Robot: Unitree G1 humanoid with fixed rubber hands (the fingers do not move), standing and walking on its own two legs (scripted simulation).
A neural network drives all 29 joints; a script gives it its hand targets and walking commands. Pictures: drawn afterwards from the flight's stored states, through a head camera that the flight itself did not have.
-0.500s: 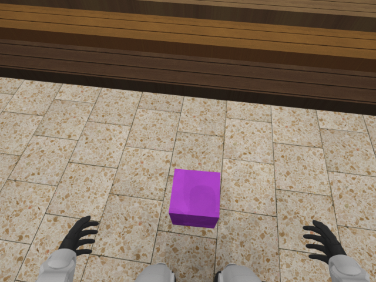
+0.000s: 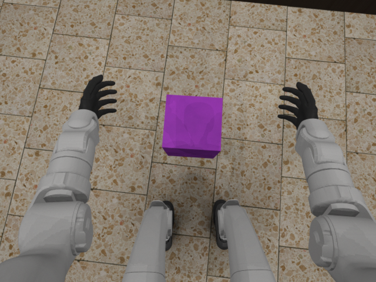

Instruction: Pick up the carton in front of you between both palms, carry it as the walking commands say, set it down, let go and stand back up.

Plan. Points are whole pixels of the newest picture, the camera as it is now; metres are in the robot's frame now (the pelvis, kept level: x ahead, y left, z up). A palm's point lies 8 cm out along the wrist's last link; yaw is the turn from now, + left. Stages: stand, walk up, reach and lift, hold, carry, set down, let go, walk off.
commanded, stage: reach and lift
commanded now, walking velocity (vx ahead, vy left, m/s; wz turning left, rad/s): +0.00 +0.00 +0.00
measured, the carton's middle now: (192, 130) +0.51 +0.00 -0.55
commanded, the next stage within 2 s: none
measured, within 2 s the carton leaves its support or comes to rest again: leaves its support in 2.00 s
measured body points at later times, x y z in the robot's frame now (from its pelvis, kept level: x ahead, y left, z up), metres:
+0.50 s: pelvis +0.01 +0.00 -0.05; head +0.34 +0.01 +0.25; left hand +0.55 +0.19 -0.20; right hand +0.52 -0.20 -0.20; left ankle +0.07 +0.12 -0.64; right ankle +0.08 -0.13 -0.64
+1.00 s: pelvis -0.04 +0.00 -0.26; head +0.33 +0.01 -0.01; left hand +0.54 +0.18 -0.43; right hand +0.51 -0.20 -0.43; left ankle +0.07 +0.12 -0.64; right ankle +0.07 -0.13 -0.64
